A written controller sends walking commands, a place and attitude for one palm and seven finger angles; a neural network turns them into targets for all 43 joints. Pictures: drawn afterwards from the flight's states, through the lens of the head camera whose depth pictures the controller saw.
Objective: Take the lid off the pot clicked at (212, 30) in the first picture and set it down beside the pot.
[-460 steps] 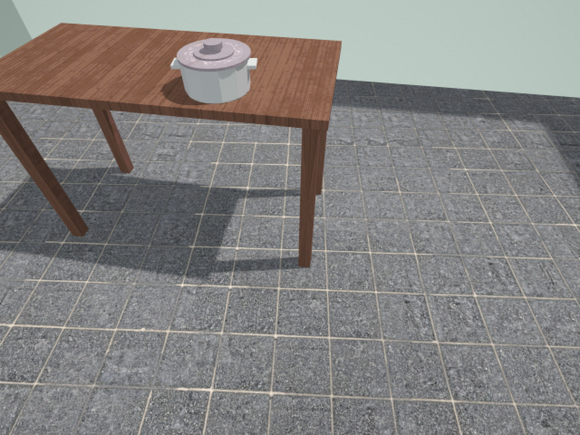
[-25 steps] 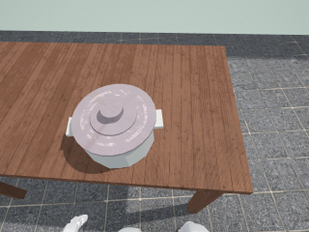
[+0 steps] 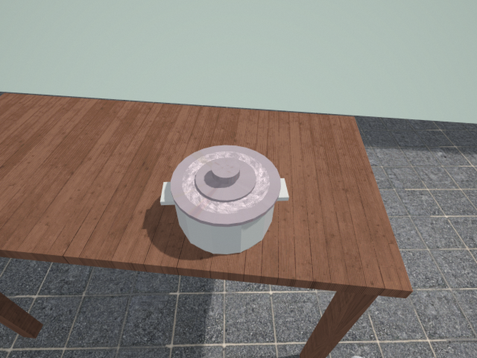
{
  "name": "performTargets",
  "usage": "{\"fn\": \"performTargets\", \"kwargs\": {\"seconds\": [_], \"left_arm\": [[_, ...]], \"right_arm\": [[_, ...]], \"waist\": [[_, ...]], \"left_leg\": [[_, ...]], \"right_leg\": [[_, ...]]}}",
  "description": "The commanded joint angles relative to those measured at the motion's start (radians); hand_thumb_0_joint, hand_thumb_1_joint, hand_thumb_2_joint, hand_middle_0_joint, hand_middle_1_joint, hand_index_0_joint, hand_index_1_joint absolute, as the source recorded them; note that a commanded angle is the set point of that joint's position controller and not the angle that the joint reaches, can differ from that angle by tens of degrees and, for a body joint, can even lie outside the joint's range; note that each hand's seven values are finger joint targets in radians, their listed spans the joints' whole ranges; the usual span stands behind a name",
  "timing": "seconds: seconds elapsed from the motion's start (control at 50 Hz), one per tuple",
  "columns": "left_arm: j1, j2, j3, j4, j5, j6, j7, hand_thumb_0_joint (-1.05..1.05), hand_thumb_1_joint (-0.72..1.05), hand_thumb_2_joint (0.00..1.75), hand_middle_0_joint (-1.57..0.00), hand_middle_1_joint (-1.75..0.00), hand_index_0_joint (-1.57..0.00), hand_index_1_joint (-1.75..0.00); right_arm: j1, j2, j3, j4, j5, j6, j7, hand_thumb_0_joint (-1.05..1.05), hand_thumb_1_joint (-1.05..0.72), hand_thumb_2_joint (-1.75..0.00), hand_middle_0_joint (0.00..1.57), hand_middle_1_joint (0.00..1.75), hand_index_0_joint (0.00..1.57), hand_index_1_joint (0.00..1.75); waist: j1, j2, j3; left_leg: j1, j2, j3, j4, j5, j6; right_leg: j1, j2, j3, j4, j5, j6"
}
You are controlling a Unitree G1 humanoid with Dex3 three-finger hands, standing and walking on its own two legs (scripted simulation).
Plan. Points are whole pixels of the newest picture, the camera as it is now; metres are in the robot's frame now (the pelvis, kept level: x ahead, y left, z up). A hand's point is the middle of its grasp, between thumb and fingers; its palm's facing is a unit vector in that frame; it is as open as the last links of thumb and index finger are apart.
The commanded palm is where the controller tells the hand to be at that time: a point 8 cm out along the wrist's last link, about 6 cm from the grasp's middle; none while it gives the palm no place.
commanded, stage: come to a stop and stand still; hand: left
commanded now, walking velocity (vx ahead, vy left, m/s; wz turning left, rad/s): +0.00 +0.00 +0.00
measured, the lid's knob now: (225, 170) +0.41 +0.06 +0.11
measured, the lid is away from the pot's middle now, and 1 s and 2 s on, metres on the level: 0.00 0.00 0.00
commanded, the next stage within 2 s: look again from close up in 1.46 s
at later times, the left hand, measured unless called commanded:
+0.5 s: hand out of the picture -0.01 +0.23 -0.16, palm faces +0.02 -0.98 -0.19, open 7.3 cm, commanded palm none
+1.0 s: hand out of the picture +0.01 +0.20 -0.16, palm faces +0.04 -0.99 -0.14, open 7.4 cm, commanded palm none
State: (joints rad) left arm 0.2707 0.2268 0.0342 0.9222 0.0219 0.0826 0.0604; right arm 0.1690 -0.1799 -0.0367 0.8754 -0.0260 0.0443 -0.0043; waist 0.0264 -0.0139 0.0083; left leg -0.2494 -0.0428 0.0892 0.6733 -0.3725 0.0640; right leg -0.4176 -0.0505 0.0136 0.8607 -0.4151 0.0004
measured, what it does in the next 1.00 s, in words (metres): steps on the spot: right foot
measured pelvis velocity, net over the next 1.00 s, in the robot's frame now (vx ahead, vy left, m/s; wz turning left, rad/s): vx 0.03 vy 0.05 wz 0.00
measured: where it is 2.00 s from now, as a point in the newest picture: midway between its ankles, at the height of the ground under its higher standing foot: outside the picture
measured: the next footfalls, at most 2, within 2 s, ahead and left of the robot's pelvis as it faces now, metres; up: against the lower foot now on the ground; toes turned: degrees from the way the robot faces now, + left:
right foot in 0.08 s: +0.06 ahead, -0.10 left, +0.00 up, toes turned -2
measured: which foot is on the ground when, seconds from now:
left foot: down 0.00-1.00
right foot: up 0.00-0.06, down 0.08-1.00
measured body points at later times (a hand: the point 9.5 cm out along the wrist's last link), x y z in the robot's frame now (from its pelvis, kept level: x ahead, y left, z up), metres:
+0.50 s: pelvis -0.01 +0.06 +0.02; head -0.02 +0.06 +0.47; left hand -0.01 +0.28 -0.14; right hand -0.03 -0.17 -0.13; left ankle +0.00 +0.09 -0.72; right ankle +0.02 -0.09 -0.72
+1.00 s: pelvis +0.03 +0.05 +0.02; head +0.03 +0.06 +0.47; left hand +0.01 +0.25 -0.14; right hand +0.01 -0.16 -0.14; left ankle +0.00 +0.09 -0.72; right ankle +0.02 -0.10 -0.72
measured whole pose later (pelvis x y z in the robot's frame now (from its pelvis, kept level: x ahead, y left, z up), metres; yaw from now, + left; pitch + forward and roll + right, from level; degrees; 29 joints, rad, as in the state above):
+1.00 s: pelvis +0.03 +0.05 +0.02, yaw +0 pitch +0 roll +0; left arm 0.35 0.09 -0.02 1.11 0.01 0.01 0.06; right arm 0.34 -0.12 0.01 1.12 -0.01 -0.04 -0.04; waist 0.00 -0.01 -0.01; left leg -0.13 -0.09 0.12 0.40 -0.27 0.12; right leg -0.19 -0.05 -0.01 0.46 -0.27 0.04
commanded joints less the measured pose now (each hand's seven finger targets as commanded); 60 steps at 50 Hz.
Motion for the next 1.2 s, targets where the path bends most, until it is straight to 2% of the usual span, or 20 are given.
{"fn": "performTargets", "kwargs": {"seconds": [0.0, 0.02, 0.04, 0.06, 0.08, 0.1, 0.12, 0.14, 0.18, 0.22, 0.24, 0.28, 0.38, 0.48, 0.52, 0.68, 0.74, 0.78, 0.9, 1.18], "left_arm": [[0.054, 0.050, 0.000, -0.053, 0.003, -0.033, -0.016, 0.00, 0.90, 0.90, -0.20, -0.30, -0.20, -0.30], [0.088, 0.051, -0.001, -0.047, 0.005, -0.042, -0.018, 0.00, 0.90, 0.90, -0.20, -0.30, -0.20, -0.30], [0.108, 0.053, -0.001, -0.043, 0.008, -0.056, -0.018, 0.00, 0.90, 0.90, -0.20, -0.30, -0.20, -0.30], [0.088, 0.074, -0.001, -0.050, 0.012, -0.072, -0.014, 0.00, 0.90, 0.90, -0.20, -0.30, -0.20, -0.30], [0.048, 0.104, -0.002, -0.064, 0.012, -0.078, -0.016, 0.00, 0.90, 0.90, -0.20, -0.30, -0.20, -0.30], [0.016, 0.111, -0.004, -0.077, 0.010, -0.078, -0.019, 0.00, 0.90, 0.90, -0.20, -0.30, -0.20, -0.30], [-0.011, 0.109, -0.001, -0.085, 0.008, -0.083, -0.017, 0.00, 0.90, 0.90, -0.20, -0.30, -0.20, -0.30], [-0.031, 0.101, -0.002, -0.091, 0.007, -0.084, -0.015, 0.00, 0.90, 0.90, -0.20, -0.30, -0.20, -0.30], [-0.030, 0.081, -0.007, -0.088, 0.006, -0.081, -0.017, 0.00, 0.90, 0.90, -0.20, -0.30, -0.20, -0.30], [0.028, 0.049, -0.013, -0.062, -0.001, -0.082, -0.019, 0.00, 0.90, 0.90, -0.20, -0.30, -0.20, -0.30], [0.062, 0.045, -0.015, -0.045, -0.002, -0.081, -0.019, 0.00, 0.90, 0.90, -0.20, -0.30, -0.20, -0.30], [0.089, 0.044, -0.016, -0.014, 0.003, -0.074, -0.021, 0.00, 0.90, 0.90, -0.20, -0.30, -0.20, -0.30], [0.113, 0.021, -0.022, 0.039, 0.002, -0.073, -0.022, 0.00, 0.90, 0.90, -0.20, -0.30, -0.20, -0.30], [0.124, 0.003, -0.026, 0.078, 0.001, -0.071, -0.019, 0.00, 0.90, 0.90, -0.20, -0.30, -0.20, -0.30], [0.135, -0.012, -0.027, 0.093, 0.001, -0.073, -0.017, 0.00, 0.90, 0.90, -0.20, -0.30, -0.20, -0.30], [0.137, -0.035, -0.034, 0.127, -0.003, -0.084, -0.011, 0.00, 0.90, 0.90, -0.20, -0.30, -0.20, -0.30], [0.146, -0.048, -0.036, 0.141, -0.004, -0.084, -0.006, 0.00, 0.90, 0.90, -0.20, -0.30, -0.20, -0.30], [0.148, -0.044, -0.036, 0.144, -0.006, -0.083, -0.006, 0.00, 0.90, 0.90, -0.20, -0.30, -0.20, -0.30], [0.156, -0.058, -0.036, 0.165, -0.008, -0.085, -0.002, 0.00, 0.90, 0.90, -0.20, -0.30, -0.20, -0.30], [0.137, -0.060, -0.041, 0.177, -0.011, -0.093, -0.005, 0.00, 0.90, 0.90, -0.20, -0.30, -0.20, -0.30]], "right_arm": [[-0.082, -0.136, -0.013, -0.087, -0.005, -0.025, -0.007, 0.00, -0.90, -0.90, 0.20, 0.30, 0.20, 0.30], [-0.053, -0.135, -0.013, -0.082, -0.003, -0.027, -0.010, 0.00, -0.90, -0.90, 0.20, 0.30, 0.20, 0.30], [-0.024, -0.131, -0.011, -0.079, 0.003, -0.028, -0.013, 0.00, -0.90, -0.90, 0.20, 0.30, 0.20, 0.30], [0.025, -0.106, -0.008, -0.075, 0.013, -0.029, -0.016, 0.00, -0.90, -0.90, 0.20, 0.30, 0.20, 0.30], [0.070, -0.089, -0.004, -0.064, 0.017, -0.025, -0.018, 0.00, -0.90, -0.90, 0.20, 0.30, 0.20, 0.30], [0.109, -0.089, -0.006, -0.050, 0.014, -0.026, -0.015, 0.00, -0.90, -0.90, 0.20, 0.30, 0.20, 0.30], [0.140, -0.081, -0.005, -0.031, 0.013, -0.023, -0.014, 0.00, -0.90, -0.90, 0.20, 0.30, 0.20, 0.30], [0.165, -0.088, -0.006, -0.016, 0.012, -0.026, -0.013, 0.00, -0.90, -0.90, 0.20, 0.30, 0.20, 0.30], [0.183, -0.069, -0.006, 0.002, 0.008, -0.038, -0.011, 0.00, -0.90, -0.90, 0.20, 0.30, 0.20, 0.30], [0.148, -0.086, 0.006, 0.006, 0.006, -0.059, -0.012, 0.00, -0.90, -0.90, 0.20, 0.30, 0.20, 0.30], [0.125, -0.094, 0.009, 0.007, 0.008, -0.064, -0.012, 0.00, -0.90, -0.90, 0.20, 0.30, 0.20, 0.30], [0.118, -0.097, 0.012, 0.019, 0.012, -0.069, -0.013, 0.00, -0.90, -0.90, 0.20, 0.30, 0.20, 0.30], [0.161, -0.087, 0.020, 0.069, 0.017, -0.075, -0.021, 0.00, -0.90, -0.90, 0.20, 0.30, 0.20, 0.30], [0.198, -0.079, 0.023, 0.113, 0.019, -0.078, -0.027, 0.00, -0.90, -0.90, 0.20, 0.30, 0.20, 0.30], [0.208, -0.074, 0.023, 0.128, 0.018, -0.080, -0.028, 0.00, -0.90, -0.90, 0.20, 0.30, 0.20, 0.30], [0.239, -0.048, 0.028, 0.181, 0.020, -0.088, -0.034, 0.00, -0.90, -0.90, 0.20, 0.30, 0.20, 0.30], [0.252, -0.042, 0.030, 0.196, 0.019, -0.089, -0.037, 0.00, -0.90, -0.90, 0.20, 0.30, 0.20, 0.30], [0.253, -0.037, 0.031, 0.205, 0.020, -0.091, -0.039, 0.00, -0.90, -0.90, 0.20, 0.30, 0.20, 0.30], [0.258, -0.033, 0.034, 0.219, 0.020, -0.095, -0.047, 0.00, -0.90, -0.90, 0.20, 0.30, 0.20, 0.30], [0.258, -0.013, 0.038, 0.248, 0.022, -0.094, -0.045, 0.00, -0.90, -0.90, 0.20, 0.30, 0.20, 0.30]], "waist": [[0.029, 0.124, 0.198], [0.039, 0.050, 0.173], [0.032, -0.028, 0.150], [-0.004, -0.126, 0.120], [-0.040, -0.156, 0.078], [-0.072, -0.106, 0.027], [-0.083, -0.192, -0.023], [-0.091, -0.212, -0.022], [-0.087, -0.094, 0.001], [-0.047, 0.067, 0.007], [-0.025, 0.113, 0.012], [-0.007, 0.146, 0.036], [-0.004, 0.066, 0.061], [-0.007, 0.074, 0.077], [-0.008, 0.050, 0.070], [-0.021, -0.014, 0.063], [-0.026, -0.009, 0.060], [-0.025, 0.031, 0.059], [-0.025, 0.033, 0.032], [-0.025, 0.023, 0.063]], "left_leg": [[-0.352, 0.231, -0.286, -0.405, -0.166, 0.078], [-0.308, 0.222, -0.281, -0.357, -0.180, 0.066], [-0.246, 0.186, -0.262, -0.290, -0.174, 0.039], [-0.180, 0.120, -0.207, -0.205, -0.128, 0.004], [-0.092, 0.075, -0.147, -0.158, -0.074, -0.021], [0.026, 0.052, -0.125, -0.155, -0.040, -0.035], [0.085, 0.061, -0.111, -0.122, -0.043, -0.036], [0.109, 0.067, -0.109, -0.120, -0.020, -0.034], [0.112, 0.099, -0.140, -0.222, -0.002, -0.019], [0.012, 0.167, -0.221, -0.354, -0.034, -0.002], [-0.030, 0.183, -0.235, -0.394, -0.071, 0.001], [-0.071, 0.197, -0.275, -0.462, -0.102, 0.000], [-0.047, 0.199, -0.271, -0.478, -0.052, -0.014], [-0.025, 0.200, -0.271, -0.497, -0.038, -0.036], [-0.005, 0.199, -0.262, -0.489, -0.019, -0.037], [0.059, 0.188, -0.212, -0.424, 0.218, -0.033], [0.086, 0.182, -0.195, -0.408, 0.277, -0.037], [0.096, 0.182, -0.189, -0.395, 0.349, -0.036], [0.144, 0.178, -0.165, -0.350, 0.511, -0.035], [0.104, 0.167, -0.147, -0.344, 0.379, -0.001]], "right_leg": [[0.111, 0.029, -0.016, -0.042, 0.019, -0.021], [0.146, 0.026, -0.017, -0.180, 0.047, -0.024], [0.147, 0.019, 0.028, -0.343, 0.087, -0.035], [0.101, -0.046, 0.170, -0.450, 0.040, -0.072], [0.045, -0.124, 0.255, -0.507, 0.018, -0.121], [-0.024, -0.149, 0.265, -0.533, -0.082, -0.144], [-0.048, -0.134, 0.260, -0.559, -0.179, -0.131], [-0.063, -0.126, 0.240, -0.564, -0.186, -0.122], [-0.066, -0.080, 0.166, -0.511, -0.117, -0.096], [0.049, -0.020, 0.081, -0.429, 0.054, -0.060], [0.104, -0.015, 0.052, -0.410, 0.098, -0.055], [0.142, -0.002, 0.012, -0.378, 0.117, -0.050], [0.142, -0.012, 0.000, -0.395, 0.142, -0.050], [0.127, -0.020, -0.002, -0.396, 0.139, -0.046], [0.125, -0.028, 0.002, -0.406, 0.148, -0.043], [0.130, -0.046, 0.027, -0.430, 0.232, -0.043], [0.129, -0.050, 0.033, -0.430, 0.237, -0.042], [0.132, -0.047, 0.027, -0.425, 0.243, -0.038], [0.154, -0.052, 0.031, -0.424, 0.283, -0.035], [0.186, -0.063, 0.051, -0.474, 0.320, -0.037]]}}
